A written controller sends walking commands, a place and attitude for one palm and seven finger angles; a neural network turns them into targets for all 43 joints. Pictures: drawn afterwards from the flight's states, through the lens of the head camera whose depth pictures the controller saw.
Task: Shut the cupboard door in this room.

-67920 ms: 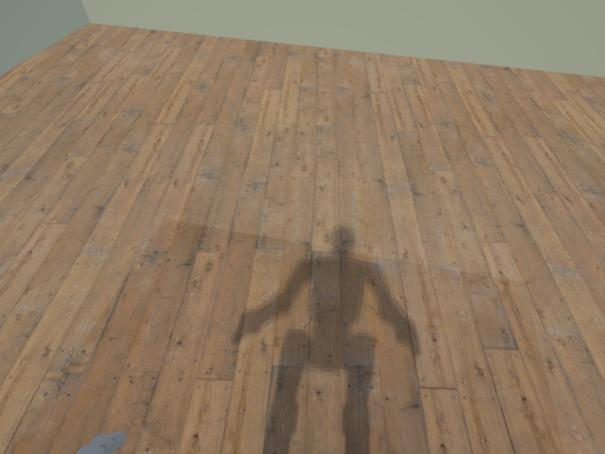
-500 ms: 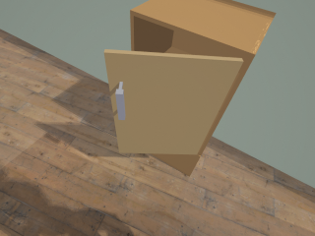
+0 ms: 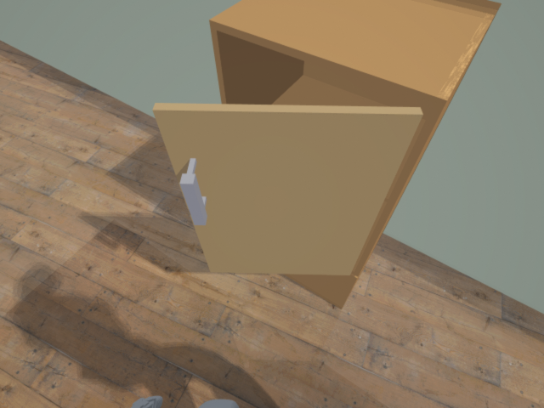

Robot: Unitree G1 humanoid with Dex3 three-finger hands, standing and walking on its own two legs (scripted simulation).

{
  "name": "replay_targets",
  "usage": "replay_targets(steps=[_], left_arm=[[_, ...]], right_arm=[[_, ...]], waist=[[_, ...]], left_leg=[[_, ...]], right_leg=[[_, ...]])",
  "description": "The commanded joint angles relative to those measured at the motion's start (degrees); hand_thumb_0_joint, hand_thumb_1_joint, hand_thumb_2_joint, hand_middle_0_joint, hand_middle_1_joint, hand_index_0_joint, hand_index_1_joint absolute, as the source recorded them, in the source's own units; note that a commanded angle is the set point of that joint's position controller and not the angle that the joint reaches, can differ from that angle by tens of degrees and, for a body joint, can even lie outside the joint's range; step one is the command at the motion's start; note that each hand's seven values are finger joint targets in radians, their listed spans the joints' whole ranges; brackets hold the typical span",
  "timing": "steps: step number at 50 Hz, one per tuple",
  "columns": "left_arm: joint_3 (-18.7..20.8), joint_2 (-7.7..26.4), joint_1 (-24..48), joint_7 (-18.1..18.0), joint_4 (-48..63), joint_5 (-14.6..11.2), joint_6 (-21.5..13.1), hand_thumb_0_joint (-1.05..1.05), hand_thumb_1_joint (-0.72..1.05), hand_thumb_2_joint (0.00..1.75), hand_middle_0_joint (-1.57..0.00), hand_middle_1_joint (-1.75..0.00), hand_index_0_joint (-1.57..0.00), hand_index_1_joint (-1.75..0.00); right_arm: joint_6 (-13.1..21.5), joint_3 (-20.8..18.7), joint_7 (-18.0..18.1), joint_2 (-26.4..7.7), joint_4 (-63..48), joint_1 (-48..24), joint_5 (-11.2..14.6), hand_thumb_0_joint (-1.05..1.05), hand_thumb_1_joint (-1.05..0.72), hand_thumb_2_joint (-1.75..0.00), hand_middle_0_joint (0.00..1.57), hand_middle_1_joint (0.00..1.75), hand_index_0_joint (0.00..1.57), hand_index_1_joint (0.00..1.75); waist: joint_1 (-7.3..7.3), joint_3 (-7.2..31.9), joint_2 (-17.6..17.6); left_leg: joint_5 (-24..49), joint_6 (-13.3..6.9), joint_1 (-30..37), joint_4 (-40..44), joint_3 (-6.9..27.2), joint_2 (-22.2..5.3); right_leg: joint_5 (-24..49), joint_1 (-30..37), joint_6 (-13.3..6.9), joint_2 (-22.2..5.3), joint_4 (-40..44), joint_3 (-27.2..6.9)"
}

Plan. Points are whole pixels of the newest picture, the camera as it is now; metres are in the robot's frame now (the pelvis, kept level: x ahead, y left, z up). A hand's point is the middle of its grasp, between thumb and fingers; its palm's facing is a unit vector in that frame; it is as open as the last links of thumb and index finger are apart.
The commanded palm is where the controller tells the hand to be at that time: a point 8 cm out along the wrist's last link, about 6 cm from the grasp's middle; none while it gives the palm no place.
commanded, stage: come to a stop and stand still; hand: left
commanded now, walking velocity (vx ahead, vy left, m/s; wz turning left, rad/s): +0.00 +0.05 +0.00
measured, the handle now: (196, 192) +0.48 +0.18 -0.02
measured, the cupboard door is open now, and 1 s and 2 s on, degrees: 32 32 32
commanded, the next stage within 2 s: look again from close up in 0.84 s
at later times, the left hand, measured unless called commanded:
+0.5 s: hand out of the picture -0.01 +0.27 -0.17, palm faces +0.00 -0.96 -0.27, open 7.4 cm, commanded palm none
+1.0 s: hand out of the picture -0.04 +0.24 -0.17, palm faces -0.02 -0.98 -0.21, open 7.4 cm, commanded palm none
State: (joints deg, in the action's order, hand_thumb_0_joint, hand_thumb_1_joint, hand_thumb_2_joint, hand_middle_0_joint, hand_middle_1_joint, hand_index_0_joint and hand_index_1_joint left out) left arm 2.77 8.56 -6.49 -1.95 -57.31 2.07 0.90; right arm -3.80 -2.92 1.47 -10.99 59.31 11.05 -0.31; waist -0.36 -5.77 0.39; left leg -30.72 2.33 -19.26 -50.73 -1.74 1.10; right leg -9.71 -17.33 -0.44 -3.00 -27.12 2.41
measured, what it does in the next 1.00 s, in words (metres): steps on the spot: left foot, then right foot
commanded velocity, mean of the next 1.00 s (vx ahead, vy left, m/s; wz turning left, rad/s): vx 0.00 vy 0.00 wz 0.00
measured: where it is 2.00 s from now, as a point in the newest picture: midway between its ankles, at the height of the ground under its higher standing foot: outside the picture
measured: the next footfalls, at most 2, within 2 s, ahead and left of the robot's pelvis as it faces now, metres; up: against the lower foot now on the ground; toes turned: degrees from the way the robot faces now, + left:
left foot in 0.12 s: +0.10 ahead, +0.06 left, +0.00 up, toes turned +0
right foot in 0.30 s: +0.04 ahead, -0.06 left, +0.00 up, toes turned -4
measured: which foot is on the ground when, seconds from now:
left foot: up 0.00-0.10, down 0.12-1.00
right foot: down 0.00-0.16, up 0.18-0.28, down 0.30-1.00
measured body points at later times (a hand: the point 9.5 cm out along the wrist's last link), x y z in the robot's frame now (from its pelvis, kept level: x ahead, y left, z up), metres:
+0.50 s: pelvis -0.05 +0.07 -0.01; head -0.05 +0.06 +0.44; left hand -0.01 +0.32 -0.15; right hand +0.02 -0.17 -0.16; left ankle -0.02 +0.13 -0.74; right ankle +0.00 -0.06 -0.74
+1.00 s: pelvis -0.05 +0.06 +0.00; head -0.06 +0.05 +0.45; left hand -0.04 +0.29 -0.15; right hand -0.04 -0.17 -0.16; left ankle -0.02 +0.13 -0.74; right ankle +0.00 -0.06 -0.74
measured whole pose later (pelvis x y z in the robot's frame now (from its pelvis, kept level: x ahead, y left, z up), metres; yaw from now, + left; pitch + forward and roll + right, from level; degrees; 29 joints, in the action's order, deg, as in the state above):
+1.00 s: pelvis -0.05 +0.06 +0.00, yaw -2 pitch -2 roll +1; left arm -0.5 9.4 -18.2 -1.6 -59.7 1.6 0.8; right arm -0.4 -1.0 0.6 -10.1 60.7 16.0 -0.8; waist 0.1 -0.4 -0.1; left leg -10.0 -4.3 -12.0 -23.2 -5.6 3.3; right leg -8.6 -15.6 -0.2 -1.5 -25.7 1.9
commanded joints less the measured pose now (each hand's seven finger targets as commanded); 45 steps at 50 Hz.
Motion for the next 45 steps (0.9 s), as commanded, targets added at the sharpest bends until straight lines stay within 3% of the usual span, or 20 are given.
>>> replay_targets(steps=[1,3,4,5,6,7,9,10,12,14,16,17,18,22,24,25,28,33,35,45], left_arm=[[3.0,12.3,-5.0,-1.1,2.5,0.2,0.0,0.00,0.90,0.90,-0.20,-0.30,-0.20,-0.30],[2.9,11.9,-3.7,-0.9,2.4,-0.1,0.3,0.00,0.90,0.90,-0.20,-0.30,-0.20,-0.30],[0.4,17.3,-2.3,-1.6,6.8,-0.7,-0.5,0.00,0.90,0.90,-0.20,-0.30,-0.20,-0.30],[0.6,11.2,-4.8,-1.6,9.0,-1.5,0.1,0.00,0.90,0.90,-0.20,-0.30,-0.20,-0.30],[0.1,9.4,-4.7,-1.2,9.1,-0.9,0.6,0.00,0.90,0.90,-0.20,-0.30,-0.20,-0.30],[-0.3,9.4,-5.4,-0.8,9.6,-1.2,0.9,0.00,0.90,0.90,-0.20,-0.30,-0.20,-0.30],[-0.8,8.2,-6.9,-0.2,9.0,-0.8,2.2,0.00,0.90,0.90,-0.20,-0.30,-0.20,-0.30],[-0.7,8.3,-7.8,0.1,8.8,-0.3,2.4,0.00,0.90,0.90,-0.20,-0.30,-0.20,-0.30],[-0.7,7.7,-12.1,0.5,8.1,0.1,1.9,0.00,0.90,0.90,-0.20,-0.30,-0.20,-0.30],[-0.9,7.9,-15.1,0.6,7.7,0.1,0.7,0.00,0.90,0.90,-0.20,-0.30,-0.20,-0.30],[-0.8,10.9,-13.4,0.2,8.9,0.1,-0.7,0.00,0.90,0.90,-0.20,-0.30,-0.20,-0.30],[-0.6,12.7,-10.7,0.3,9.8,-0.3,-1.1,0.00,0.90,0.90,-0.20,-0.30,-0.20,-0.30],[-0.1,13.7,-8.0,0.0,10.7,-0.5,-1.3,0.00,0.90,0.90,-0.20,-0.30,-0.20,-0.30],[-0.4,12.2,-6.4,-0.2,11.2,-0.7,-1.1,0.00,0.90,0.90,-0.20,-0.30,-0.20,-0.30],[-0.8,10.6,-8.8,-0.2,10.5,-0.8,-0.7,0.00,0.90,0.90,-0.20,-0.30,-0.20,-0.30],[-0.9,9.8,-9.8,-0.3,9.7,-0.8,-0.5,0.00,0.90,0.90,-0.20,-0.30,-0.20,-0.30],[-1.0,8.9,-11.5,-0.1,7.5,-0.6,-0.3,0.00,0.90,0.90,-0.20,-0.30,-0.20,-0.30],[-1.1,9.2,-11.9,0.0,5.1,-0.6,-0.4,0.00,0.90,0.90,-0.20,-0.30,-0.20,-0.30],[-1.2,8.5,-11.6,0.0,4.5,-0.4,-0.3,0.00,0.90,0.90,-0.20,-0.30,-0.20,-0.30],[-2.2,6.8,-13.4,-0.2,1.2,-0.5,-0.9,0.00,0.90,0.90,-0.20,-0.30,-0.20,-0.30]], right_arm=[[1.2,-0.6,-0.3,-2.1,-2.8,5.2,0.0,0.00,-0.90,-0.90,0.20,0.30,0.20,0.30],[1.6,-0.5,-0.3,-2.4,-2.1,8.2,0.0,0.00,-0.90,-0.90,0.20,0.30,0.20,0.30],[2.5,-0.7,-1.3,-8.7,-7.9,6.9,-1.0,0.00,-0.90,-0.90,0.20,0.30,0.20,0.30],[4.5,-1.9,-0.8,-9.7,-10.1,2.9,-1.5,0.00,-0.90,-0.90,0.20,0.30,0.20,0.30],[4.2,-2.8,-0.4,-11.8,-11.6,0.8,-1.9,0.00,-0.90,-0.90,0.20,0.30,0.20,0.30],[3.5,-2.4,-0.3,-12.3,-13.1,0.5,-1.8,0.00,-0.90,-0.90,0.20,0.30,0.20,0.30],[2.9,-1.6,-0.4,-11.0,-14.9,-3.9,-1.6,0.00,-0.90,-0.90,0.20,0.30,0.20,0.30],[2.6,-1.5,-0.4,-10.0,-15.5,-4.8,-1.6,0.00,-0.90,-0.90,0.20,0.30,0.20,0.30],[2.7,-1.0,-0.5,-9.9,-15.9,-3.8,-1.6,0.00,-0.90,-0.90,0.20,0.30,0.20,0.30],[3.0,-0.6,-0.6,-8.8,-15.4,-2.5,-1.4,0.00,-0.90,-0.90,0.20,0.30,0.20,0.30],[3.3,0.0,-0.3,-5.9,-15.2,1.4,-0.4,0.00,-0.90,-0.90,0.20,0.30,0.20,0.30],[3.4,-0.1,-0.5,-5.7,-14.3,3.6,-0.3,0.00,-0.90,-0.90,0.20,0.30,0.20,0.30],[3.2,-0.3,-0.5,-6.2,-13.2,4.7,-0.5,0.00,-0.90,-0.90,0.20,0.30,0.20,0.30],[4.3,-0.4,-0.8,-6.6,-11.1,6.7,-0.8,0.00,-0.90,-0.90,0.20,0.30,0.20,0.30],[5.2,-0.3,-0.8,-8.1,-10.7,4.8,-0.9,0.00,-0.90,-0.90,0.20,0.30,0.20,0.30],[5.3,-0.4,-0.5,-8.6,-10.5,3.4,-0.9,0.00,-0.90,-0.90,0.20,0.30,0.20,0.30],[5.4,-0.6,-0.2,-8.9,-9.5,2.6,-0.8,0.00,-0.90,-0.90,0.20,0.30,0.20,0.30],[5.4,-0.5,-0.2,-8.8,-6.7,3.4,-0.7,0.00,-0.90,-0.90,0.20,0.30,0.20,0.30],[5.2,-0.4,-0.2,-8.3,-5.7,4.3,-0.7,0.00,-0.90,-0.90,0.20,0.30,0.20,0.30],[4.8,0.3,-0.5,-6.1,-2.0,5.7,-0.4,0.00,-0.90,-0.90,0.20,0.30,0.20,0.30]], waist=[[-0.83,11.7,8.4],[1.01,11.2,9.7],[4.33,11.6,-0.4],[1.13,16.2,-10.7],[1.51,15.5,-18.6],[1.14,14.8,-15.3],[0.19,6.0,-17.3],[0.07,-0.2,-15.1],[-1.52,-4.8,-5.6],[-2.33,-4.9,1.1],[1.00,-1.7,8.1],[3.03,2.2,7.7],[3.32,4.2,12.6],[3.50,5.3,5.7],[1.21,5.5,-4.9],[0.14,4.9,-6.3],[-0.83,3.3,-3.2],[-0.70,2.5,-4.3],[-0.49,2.2,-1.8],[0.15,1.4,-0.7]], left_leg=[[4.4,0.1,0.5,8.0,1.2,-1.2],[13.4,-0.3,7.9,20.4,0.3,-1.4],[22.6,-1.2,6.4,33.8,3.1,-1.9],[29.9,-2.9,10.1,31.3,6.7,-8.6],[40.8,-4.7,13.3,28.6,9.2,-12.6],[38.1,-7.4,12.4,27.4,7.1,-12.6],[14.6,-8.7,-1.6,31.8,8.0,-11.5],[8.3,-8.9,-9.2,33.6,8.7,-11.8],[2.3,-9.0,-14.2,33.9,10.2,-12.2],[4.1,-7.5,-11.2,28.2,8.2,-9.4],[8.3,-4.8,-4.4,18.4,3.1,-2.1],[9.2,-4.3,2.8,16.3,2.2,-0.8],[10.5,-4.4,6.2,13.6,2.2,-0.7],[14.7,-5.5,10.2,22.3,3.9,-2.8],[15.1,-6.9,5.7,31.9,11.3,-8.9],[13.9,-7.6,2.6,35.2,14.3,-11.2],[8.7,-7.4,-1.0,37.8,13.8,-11.2],[1.9,-6.2,-1.8,40.3,12.5,-9.8],[1.1,-6.0,-2.2,40.8,12.7,-10.1],[3.6,-5.5,0.2,38.5,8.8,-7.7]], right_leg=[[31.0,11.7,-10.5,-14.8,4.3,-11.5],[18.5,6.6,-7.7,-13.2,3.0,-10.8],[25.7,15.9,-3.8,-10.0,-9.4,-8.2],[-0.7,5.7,-0.5,-3.2,-13.6,-1.2],[-14.9,-2.8,-0.1,0.5,-16.0,0.3],[-16.1,-2.9,-0.6,0.7,-15.9,-0.2],[-14.0,-1.0,-0.3,1.8,-19.4,0.0],[-11.7,-0.6,-0.3,1.9,-21.0,-0.2],[-10.9,0.7,-0.1,2.0,-18.1,0.0],[-7.7,1.8,-0.5,1.2,-5.7,-1.5],[-8.4,-4.2,-5.2,-7.4,3.6,-16.7],[-13.8,-8.0,-7.3,-10.3,6.9,-19.1],[-18.5,-9.8,-7.8,-10.0,9.0,-18.7],[-14.5,-9.8,-5.3,-6.2,4.4,-11.2],[-8.2,-4.2,-2.2,-1.0,-2.6,-4.2],[-6.7,-1.4,-1.3,-0.1,-4.6,-2.1],[-5.3,2.1,-1.1,-0.4,-4.1,-2.3],[-4.4,4.0,-1.4,-1.1,-1.2,-2.9],[-4.1,4.5,-1.3,-1.1,-0.7,-2.7],[-4.4,3.4,-1.0,-2.5,4.6,-5.3]])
